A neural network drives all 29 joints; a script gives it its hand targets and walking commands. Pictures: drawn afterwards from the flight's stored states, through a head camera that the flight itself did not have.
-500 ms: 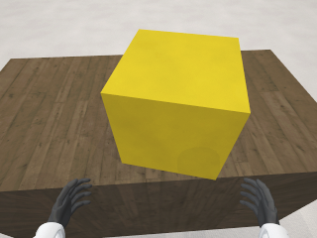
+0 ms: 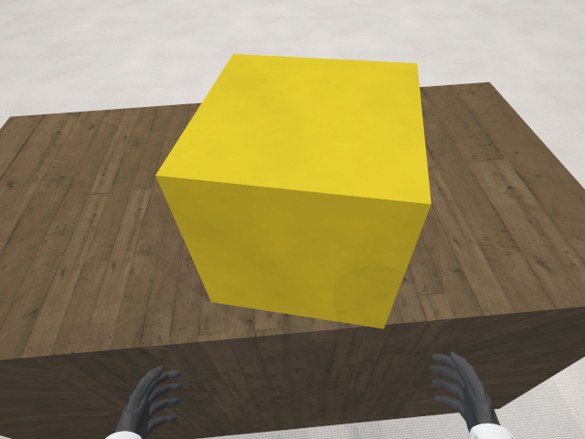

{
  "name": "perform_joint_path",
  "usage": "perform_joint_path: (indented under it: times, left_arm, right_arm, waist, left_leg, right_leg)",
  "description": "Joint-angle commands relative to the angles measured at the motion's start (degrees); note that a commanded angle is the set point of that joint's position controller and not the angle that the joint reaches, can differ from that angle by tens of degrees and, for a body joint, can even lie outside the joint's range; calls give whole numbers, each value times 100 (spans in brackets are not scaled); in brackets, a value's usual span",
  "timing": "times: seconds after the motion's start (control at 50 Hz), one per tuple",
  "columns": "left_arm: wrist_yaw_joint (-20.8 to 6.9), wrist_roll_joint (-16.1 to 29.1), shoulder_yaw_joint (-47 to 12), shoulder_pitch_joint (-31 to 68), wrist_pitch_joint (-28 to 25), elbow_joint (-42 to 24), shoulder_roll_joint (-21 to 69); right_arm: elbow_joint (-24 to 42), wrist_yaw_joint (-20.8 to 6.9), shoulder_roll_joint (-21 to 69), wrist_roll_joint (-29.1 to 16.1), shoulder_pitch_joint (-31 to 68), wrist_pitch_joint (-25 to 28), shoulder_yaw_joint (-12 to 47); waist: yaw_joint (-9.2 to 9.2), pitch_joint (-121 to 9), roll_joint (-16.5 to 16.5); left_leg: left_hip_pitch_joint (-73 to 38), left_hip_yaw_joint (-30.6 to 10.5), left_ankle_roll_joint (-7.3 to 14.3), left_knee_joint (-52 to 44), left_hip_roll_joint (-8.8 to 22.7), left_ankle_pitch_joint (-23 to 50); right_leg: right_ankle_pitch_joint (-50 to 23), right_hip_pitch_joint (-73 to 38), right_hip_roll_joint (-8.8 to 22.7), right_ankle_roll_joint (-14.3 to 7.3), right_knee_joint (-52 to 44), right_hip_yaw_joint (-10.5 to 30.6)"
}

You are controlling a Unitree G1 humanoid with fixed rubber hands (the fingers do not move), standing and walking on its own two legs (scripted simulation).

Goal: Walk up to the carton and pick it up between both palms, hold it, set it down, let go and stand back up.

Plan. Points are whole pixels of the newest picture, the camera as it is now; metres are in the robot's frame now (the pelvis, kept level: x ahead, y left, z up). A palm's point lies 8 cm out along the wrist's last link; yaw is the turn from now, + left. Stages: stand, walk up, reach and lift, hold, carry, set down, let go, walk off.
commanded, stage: set down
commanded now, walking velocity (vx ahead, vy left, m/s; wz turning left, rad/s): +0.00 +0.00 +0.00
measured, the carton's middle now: (307, 190) +0.45 +0.02 +0.08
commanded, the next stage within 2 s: let go in 0.28 s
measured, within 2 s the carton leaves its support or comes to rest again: neither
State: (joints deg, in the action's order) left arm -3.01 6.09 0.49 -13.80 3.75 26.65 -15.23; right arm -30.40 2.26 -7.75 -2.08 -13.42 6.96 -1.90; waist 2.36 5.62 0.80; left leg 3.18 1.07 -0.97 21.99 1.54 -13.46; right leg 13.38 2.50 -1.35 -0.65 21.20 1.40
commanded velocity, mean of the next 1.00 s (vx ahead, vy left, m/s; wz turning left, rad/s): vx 0.00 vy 0.00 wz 0.00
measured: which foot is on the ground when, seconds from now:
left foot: down 0.00-1.00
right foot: down 0.00-1.00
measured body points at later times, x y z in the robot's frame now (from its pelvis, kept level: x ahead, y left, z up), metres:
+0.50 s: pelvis +0.00 -0.01 +0.00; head +0.00 +0.00 +0.45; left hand +0.17 +0.22 -0.09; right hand +0.17 -0.23 -0.09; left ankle -0.01 +0.13 -0.74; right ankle -0.01 -0.11 -0.74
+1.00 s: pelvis +0.00 +0.00 -0.01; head -0.01 +0.00 +0.44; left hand +0.11 +0.26 -0.11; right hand +0.10 -0.25 -0.13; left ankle -0.01 +0.13 -0.74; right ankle -0.01 -0.11 -0.74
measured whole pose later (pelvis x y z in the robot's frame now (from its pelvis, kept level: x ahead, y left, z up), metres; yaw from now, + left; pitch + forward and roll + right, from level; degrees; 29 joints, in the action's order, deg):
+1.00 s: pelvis +0.00 +0.00 -0.01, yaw +0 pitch -3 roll +0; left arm -0.2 -1.2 2.1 -17.1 -1.4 40.1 -12.4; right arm -46.1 0.2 -13.5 1.1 -15.8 2.0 -2.3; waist 0.2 0.4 1.2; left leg 8.4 1.2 -0.6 27.8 1.4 -16.6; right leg 16.3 7.5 -0.9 -0.3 26.7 0.6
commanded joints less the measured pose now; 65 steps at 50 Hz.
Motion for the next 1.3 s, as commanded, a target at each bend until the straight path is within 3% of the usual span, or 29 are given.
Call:
perform_joint_path:
  times: [0.0,0.24,0.76,0.78,0.8,0.84,0.9,1.0,1.14,1.28]
  left_arm:
    - [61,-132,325,547,-183,-775,-827]
    - [287,-539,337,773,-30,-378,-448]
    - [429,-632,153,879,81,-409,-186]
    - [427,-812,446,-113,-357,338,-564]
    - [373,-748,425,-356,-464,443,-671]
    - [316,-754,446,-126,-653,459,-634]
    - [299,-739,405,-103,-726,534,-529]
    - [322,-714,372,-275,-726,736,-585]
    - [375,-684,318,-600,-718,1077,-690]
    - [410,-665,248,-860,-667,1452,-737]
  right_arm:
    - [490,-26,-538,106,458,382,-161]
    - [-512,-187,-703,401,853,787,-193]
    - [-539,-310,-950,366,729,799,-195]
    - [-996,-140,-1366,329,36,170,-243]
    - [-898,-119,-1410,278,-56,-64,-236]
    - [-845,-122,-1393,274,-73,-238,-262]
    - [-896,-147,-1365,297,-95,-323,-248]
    - [-1035,-201,-1396,318,-194,-376,-237]
    - [-1272,-200,-1471,310,-488,-407,-187]
    - [-1556,-186,-1467,294,-738,-444,-109]
  waist:
    - [-70,-599,15]
    - [-114,-699,-88]
    - [-200,-646,-91]
    - [-20,-995,440]
    - [-81,-968,311]
    - [-180,-1132,90]
    - [-220,-833,-67]
    - [-225,-466,-143]
    - [-234,-397,-126]
    - [-238,-41,-99]
  left_leg:
    - [-586,339,-118,-169,-141,1815]
    - [-624,386,-99,-133,-177,1767]
    - [-530,301,-113,-138,-144,1544]
    - [266,-253,158,296,411,2554]
    - [264,-321,221,263,511,2256]
    - [140,-359,254,357,557,2612]
    - [339,-360,219,292,515,2020]
    - [568,-410,222,148,495,1644]
    - [605,-455,231,36,468,1415]
    - [867,-525,219,-209,432,579]
  right_leg:
    - [-1186,588,58,56,-511,-180]
    - [-1573,607,57,126,-436,-234]
    - [-1484,727,66,80,-382,-197]
    - [-1898,526,522,-3,158,185]
    - [-1739,403,654,-11,102,296]
    - [-2209,423,686,-30,251,335]
    - [-1974,659,696,-35,153,336]
    - [-1715,782,689,-40,95,369]
    - [-1391,729,684,-18,61,379]
    - [-634,879,663,17,-72,391]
